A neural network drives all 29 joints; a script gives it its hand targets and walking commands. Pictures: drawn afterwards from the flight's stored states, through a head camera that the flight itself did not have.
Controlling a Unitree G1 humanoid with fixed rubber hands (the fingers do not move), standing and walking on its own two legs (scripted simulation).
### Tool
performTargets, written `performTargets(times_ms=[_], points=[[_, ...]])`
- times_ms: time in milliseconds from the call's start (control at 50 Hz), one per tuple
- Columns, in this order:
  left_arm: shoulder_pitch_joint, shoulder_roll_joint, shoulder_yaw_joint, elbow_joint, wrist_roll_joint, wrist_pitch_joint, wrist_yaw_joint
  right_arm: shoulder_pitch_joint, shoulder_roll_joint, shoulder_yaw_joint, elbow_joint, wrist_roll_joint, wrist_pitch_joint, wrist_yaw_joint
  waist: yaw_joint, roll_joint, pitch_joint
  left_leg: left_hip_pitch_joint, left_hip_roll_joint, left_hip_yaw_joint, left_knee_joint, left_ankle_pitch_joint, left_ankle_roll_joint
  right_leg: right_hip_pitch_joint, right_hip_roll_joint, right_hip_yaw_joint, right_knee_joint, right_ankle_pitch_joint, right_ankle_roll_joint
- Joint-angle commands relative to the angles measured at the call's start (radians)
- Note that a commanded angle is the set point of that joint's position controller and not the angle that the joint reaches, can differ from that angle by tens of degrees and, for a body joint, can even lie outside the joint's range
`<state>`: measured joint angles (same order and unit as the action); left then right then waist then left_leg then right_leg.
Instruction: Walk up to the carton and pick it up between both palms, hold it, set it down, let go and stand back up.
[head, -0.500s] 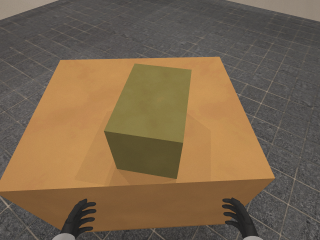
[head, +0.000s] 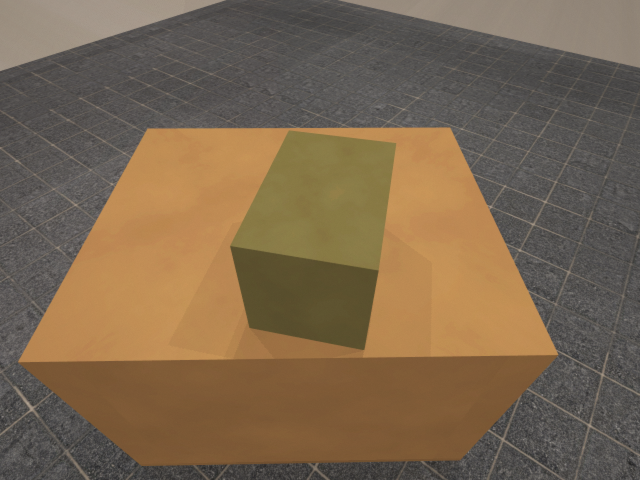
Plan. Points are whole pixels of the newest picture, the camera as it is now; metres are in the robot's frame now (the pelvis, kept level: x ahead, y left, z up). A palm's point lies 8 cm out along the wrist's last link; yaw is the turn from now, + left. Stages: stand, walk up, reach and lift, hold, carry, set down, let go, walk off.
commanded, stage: stand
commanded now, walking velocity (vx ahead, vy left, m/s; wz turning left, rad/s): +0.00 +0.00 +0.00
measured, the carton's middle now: (324, 233) +0.53 +0.00 -0.03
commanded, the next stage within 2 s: none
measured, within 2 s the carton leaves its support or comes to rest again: neither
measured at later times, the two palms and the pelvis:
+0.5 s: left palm out of the picture +0.00 +0.23 -0.12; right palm out of the picture +0.01 -0.25 -0.13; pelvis -0.02 -0.01 +0.00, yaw +1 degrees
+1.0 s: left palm out of the picture -0.02 +0.23 -0.14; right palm out of the picture +0.01 -0.23 -0.14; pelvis +0.00 -0.01 +0.00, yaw +1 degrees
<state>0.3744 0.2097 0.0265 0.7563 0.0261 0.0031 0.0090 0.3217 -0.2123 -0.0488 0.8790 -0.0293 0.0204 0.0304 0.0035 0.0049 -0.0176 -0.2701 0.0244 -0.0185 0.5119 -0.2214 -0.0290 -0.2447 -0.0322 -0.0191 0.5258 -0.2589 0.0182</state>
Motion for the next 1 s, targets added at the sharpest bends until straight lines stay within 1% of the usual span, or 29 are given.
performTargets(times_ms=[0, 40, 60, 100, 140, 160, 220, 260, 280, 340, 360, 400, 420, 460, 480, 500, 520, 540, 560, 580, 600, 700, 760, 780, 820, 900, 920, 960, 980], points=[[-0.043, 0.143, 0.036, -0.076, 0.006, -0.043, 0.008, -0.035, -0.131, -0.038, -0.048, -0.006, -0.027, -0.004, 0.007, -0.017, 0.056, -0.12, 0.043, -0.097, -0.162, -0.124, 0.055, 0.019, -0.051, 0.06, -0.139, -0.026, -0.045], [0.03, 0.121, 0.039, -0.035, 0.007, -0.035, 0.007, 0.03, -0.105, -0.028, -0.028, 0.008, -0.033, -0.005, 0.002, -0.013, 0.071, -0.044, 0.05, -0.086, -0.165, -0.127, 0.044, -0.066, -0.04, 0.054, -0.155, -0.073, -0.038], [0.014, 0.106, 0.031, -0.034, 0.006, -0.04, 0.004, 0.017, -0.119, -0.03, -0.016, 0.004, -0.033, -0.008, 0.004, -0.071, 0.09, -0.072, 0.053, -0.093, -0.179, -0.13, 0.043, -0.078, -0.037, 0.049, -0.153, -0.078, -0.044], [0.043, 0.15, 0.051, -0.018, 0.008, -0.038, 0.004, -0.011, -0.119, -0.03, -0.018, -0.008, -0.032, 0.004, 0.016, 0.01, 0.063, -0.081, 0.031, -0.057, -0.15, -0.174, 0.045, -0.032, -0.052, 0.061, -0.177, -0.129, -0.026], [0.082, 0.144, 0.056, 0.021, -0.007, -0.029, 0.008, 0.045, -0.085, -0.015, 0.025, -0.002, -0.029, -0.009, 0.021, -0.045, 0.104, -0.096, 0.03, -0.081, -0.163, -0.185, 0.046, -0.076, -0.054, 0.085, -0.194, -0.205, -0.045], [0.052, 0.141, 0.059, -0.004, 0.001, -0.042, 0.006, 0.009, -0.083, -0.023, 0.006, -0.011, -0.038, -0.014, 0.012, 0.039, 0.066, -0.051, 0.033, -0.07, -0.138, -0.153, 0.048, -0.073, -0.061, 0.096, -0.218, -0.183, -0.05], [-0.029, 0.152, 0.052, -0.035, 0.004, -0.055, 0.005, 0.008, -0.113, -0.035, 0.009, -0.009, -0.038, -0.011, -0.012, -0.052, 0.084, -0.055, 0.022, -0.044, -0.13, -0.101, 0.039, -0.108, -0.082, 0.128, -0.242, -0.223, -0.055], [0.026, 0.134, 0.052, -0.001, -0.005, -0.046, 0.003, 0.034, -0.093, -0.031, 0.031, -0.008, -0.037, -0.019, 0.014, -0.091, 0.065, -0.036, 0.033, -0.05, -0.12, -0.067, 0.038, -0.093, -0.091, 0.115, -0.226, -0.2, -0.062], [0.023, 0.131, 0.058, 0.022, -0.001, -0.04, 0.009, 0.04, -0.116, -0.035, 0.049, -0.007, -0.043, -0.019, -0.004, -0.007, 0.075, -0.032, 0.04, -0.071, -0.128, -0.085, 0.041, -0.091, -0.073, 0.109, -0.211, -0.176, -0.058], [0.026, 0.08, 0.041, 0.023, -0.006, -0.04, 0.013, -0.005, -0.058, -0.018, 0.035, -0.01, -0.039, -0.022, 0.008, 0.074, 0.065, -0.065, 0.039, -0.076, -0.157, -0.089, 0.045, -0.025, -0.048, 0.078, -0.162, -0.069, -0.052], [0.01, 0.092, 0.038, 0.03, 0.005, -0.042, 0.012, 0.0, -0.058, -0.022, 0.039, 0.007, -0.042, -0.02, -0.011, 0.048, 0.048, -0.019, 0.043, -0.069, -0.155, -0.07, 0.045, -0.059, -0.049, 0.089, -0.191, -0.055, -0.052], [0.026, 0.108, 0.046, 0.049, -0.002, -0.036, 0.018, -0.004, -0.063, -0.015, 0.059, -0.011, -0.028, -0.028, 0.011, 0.018, 0.068, -0.059, 0.05, -0.078, -0.156, -0.066, 0.046, -0.019, -0.062, 0.092, -0.191, -0.05, -0.043], [0.047, 0.136, 0.052, 0.066, -0.008, -0.037, 0.013, 0.051, -0.095, -0.035, 0.075, 0.009, -0.032, -0.034, -0.005, -0.044, 0.073, -0.016, 0.043, -0.071, -0.137, -0.065, 0.047, -0.068, -0.06, 0.098, -0.206, -0.092, -0.052], [0.042, 0.078, 0.034, 0.068, -0.004, -0.038, 0.012, 0.011, -0.11, -0.037, 0.066, -0.007, -0.029, -0.028, 0.015, -0.026, 0.134, -0.087, 0.047, -0.081, -0.162, -0.128, 0.056, -0.081, -0.068, 0.105, -0.216, -0.133, -0.059], [0.022, 0.083, 0.031, 0.089, 0.004, -0.033, 0.01, 0.052, -0.095, -0.031, 0.092, -0.008, -0.03, -0.028, -0.013, 0.014, 0.089, -0.046, 0.035, -0.066, -0.151, -0.093, 0.036, -0.033, -0.055, 0.079, -0.214, -0.145, -0.048], [0.063, 0.097, 0.044, 0.093, -0.007, -0.032, 0.011, 0.071, -0.107, -0.03, 0.1, -0.003, -0.036, -0.03, -0.002, 0.034, 0.084, -0.035, 0.046, -0.07, -0.146, -0.098, 0.042, -0.042, -0.059, 0.099, -0.22, -0.131, -0.046], [0.037, 0.127, 0.041, 0.1, -0.009, -0.035, 0.011, 0.047, -0.088, -0.023, 0.098, 0.005, -0.035, -0.03, -0.002, -0.07, 0.121, -0.047, 0.036, -0.078, -0.149, -0.116, 0.045, -0.081, -0.057, 0.102, -0.238, -0.183, -0.056], [0.054, 0.104, 0.048, 0.11, -0.006, -0.037, 0.007, 0.011, -0.103, -0.027, 0.082, -0.014, -0.032, -0.033, 0.022, 0.008, 0.123, -0.079, 0.058, -0.092, -0.161, -0.124, 0.056, -0.041, -0.056, 0.09, -0.226, -0.139, -0.048], [0.04, 0.086, 0.034, 0.111, -0.004, -0.045, 0.009, 0.029, -0.111, -0.034, 0.099, 0.007, -0.032, -0.032, -0.001, 0.007, 0.132, -0.078, 0.059, -0.102, -0.181, -0.117, 0.056, -0.037, -0.052, 0.076, -0.212, -0.094, -0.045], [0.035, 0.111, 0.042, 0.128, -0.005, -0.037, 0.013, 0.049, -0.055, -0.017, 0.112, 0.001, -0.032, -0.03, -0.011, -0.008, 0.092, -0.035, 0.041, -0.069, -0.156, -0.087, 0.049, -0.026, -0.062, 0.091, -0.228, -0.125, -0.045], [0.064, 0.134, 0.053, 0.127, -0.01, -0.036, 0.003, 0.007, -0.095, -0.016, 0.089, -0.006, -0.028, -0.039, 0.018, -0.082, 0.101, -0.045, 0.049, -0.093, -0.152, -0.053, 0.051, -0.033, -0.062, 0.087, -0.231, -0.119, -0.043], [0.07, 0.047, 0.022, 0.161, -0.009, -0.03, 0.014, 0.041, -0.07, -0.013, 0.123, 0.01, -0.034, -0.039, 0.015, 0.052, 0.099, -0.09, 0.036, -0.076, -0.175, -0.104, 0.04, 0.024, -0.037, 0.064, -0.181, -0.036, -0.035], [0.077, 0.098, 0.044, 0.186, -0.005, -0.022, 0.023, 0.058, -0.057, -0.001, 0.119, 0.002, -0.03, -0.045, 0.005, -0.009, 0.126, -0.048, 0.045, -0.066, -0.169, -0.071, 0.047, -0.009, -0.055, 0.068, -0.179, -0.069, -0.034], [0.087, 0.076, 0.044, 0.198, -0.017, -0.025, 0.015, 0.04, -0.077, -0.008, 0.125, 0.01, -0.024, -0.049, 0.029, 0.031, 0.159, -0.076, 0.053, -0.088, -0.186, -0.073, 0.044, -0.026, -0.046, 0.074, -0.172, -0.045, -0.036], [0.028, 0.061, 0.033, 0.185, -0.004, -0.025, 0.014, -0.009, -0.096, -0.017, 0.115, 0.005, -0.029, -0.042, 0.016, 0.082, 0.114, -0.098, 0.046, -0.086, -0.191, -0.124, 0.043, 0.03, -0.041, 0.057, -0.169, -0.042, -0.042], [0.048, 0.038, 0.024, 0.218, -0.006, -0.027, 0.013, 0.047, -0.071, -0.003, 0.137, 0.006, -0.041, -0.053, 0.008, -0.04, 0.103, -0.03, 0.066, -0.105, -0.181, -0.047, 0.049, 0.019, -0.048, 0.061, -0.189, -0.029, -0.044], [0.051, 0.015, 0.016, 0.212, -0.002, -0.037, 0.012, 0.012, -0.074, -0.012, 0.137, 0.0, -0.036, -0.056, 0.018, 0.029, 0.072, -0.004, 0.051, -0.072, -0.144, -0.001, 0.044, 0.014, -0.056, 0.081, -0.189, -0.009, -0.054], [0.074, 0.101, 0.03, 0.232, -0.015, -0.035, 0.021, 0.061, -0.078, -0.013, 0.143, 0.013, -0.028, -0.047, -0.019, -0.011, 0.078, 0.008, 0.038, -0.066, -0.154, 0.002, 0.044, 0.035, -0.059, 0.07, -0.194, -0.001, -0.036], [0.065, 0.049, 0.025, 0.231, -0.017, -0.032, 0.017, 0.029, -0.053, 0.001, 0.15, 0.008, -0.032, -0.057, 0.018, -0.014, 0.067, -0.001, 0.047, -0.078, -0.138, 0.043, 0.043, 0.055, -0.05, 0.057, -0.201, 0.033, -0.041]])
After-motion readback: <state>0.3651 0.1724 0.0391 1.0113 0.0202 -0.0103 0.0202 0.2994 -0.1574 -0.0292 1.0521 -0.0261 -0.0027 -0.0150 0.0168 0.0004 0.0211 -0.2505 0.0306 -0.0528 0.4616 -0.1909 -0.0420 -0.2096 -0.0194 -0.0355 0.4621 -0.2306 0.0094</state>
